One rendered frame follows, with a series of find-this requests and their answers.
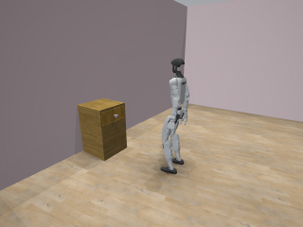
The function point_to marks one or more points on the right robot upper arm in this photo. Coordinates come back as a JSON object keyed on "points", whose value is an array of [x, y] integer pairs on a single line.
{"points": [[187, 91]]}

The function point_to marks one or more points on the right robot forearm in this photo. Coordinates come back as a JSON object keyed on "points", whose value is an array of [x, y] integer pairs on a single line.
{"points": [[185, 105]]}

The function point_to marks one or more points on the robot right thigh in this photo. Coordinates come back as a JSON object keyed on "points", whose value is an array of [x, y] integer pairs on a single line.
{"points": [[175, 136]]}

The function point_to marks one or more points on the left robot upper arm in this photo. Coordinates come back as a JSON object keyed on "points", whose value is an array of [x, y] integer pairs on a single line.
{"points": [[173, 83]]}

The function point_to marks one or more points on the cabinet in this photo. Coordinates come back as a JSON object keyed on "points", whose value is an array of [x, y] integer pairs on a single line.
{"points": [[102, 141]]}

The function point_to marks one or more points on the robot left hand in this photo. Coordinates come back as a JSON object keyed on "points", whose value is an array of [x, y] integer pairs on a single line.
{"points": [[170, 126]]}

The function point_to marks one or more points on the left robot foot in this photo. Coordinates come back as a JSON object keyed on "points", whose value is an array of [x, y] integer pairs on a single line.
{"points": [[166, 169]]}

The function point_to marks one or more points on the left robot forearm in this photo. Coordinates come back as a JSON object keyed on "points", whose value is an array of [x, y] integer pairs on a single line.
{"points": [[175, 106]]}

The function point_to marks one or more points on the drawer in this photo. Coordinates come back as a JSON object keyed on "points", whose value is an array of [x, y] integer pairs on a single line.
{"points": [[109, 116]]}

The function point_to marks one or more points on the robot right hand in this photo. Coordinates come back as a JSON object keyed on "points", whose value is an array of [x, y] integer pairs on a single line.
{"points": [[185, 116]]}

